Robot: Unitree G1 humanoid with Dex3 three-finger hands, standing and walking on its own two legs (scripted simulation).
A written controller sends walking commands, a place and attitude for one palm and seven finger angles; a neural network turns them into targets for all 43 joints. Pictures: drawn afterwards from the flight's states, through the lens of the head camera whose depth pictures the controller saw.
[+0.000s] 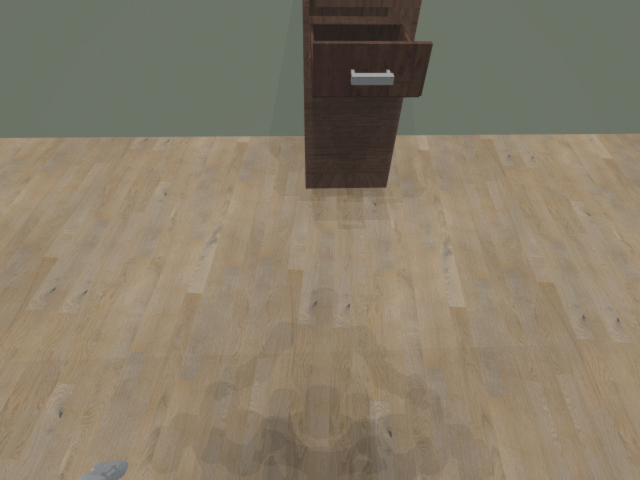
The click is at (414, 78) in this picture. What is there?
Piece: drawer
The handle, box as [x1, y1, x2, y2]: [351, 70, 393, 84]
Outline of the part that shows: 351,70 351,84 392,84 393,82 393,74 389,70 386,70 385,73 355,73 353,70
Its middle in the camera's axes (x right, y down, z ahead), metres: +0.15 -0.48 +1.15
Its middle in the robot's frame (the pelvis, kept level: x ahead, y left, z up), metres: +1.19 -0.09 -0.05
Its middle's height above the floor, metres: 0.72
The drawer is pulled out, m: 0.29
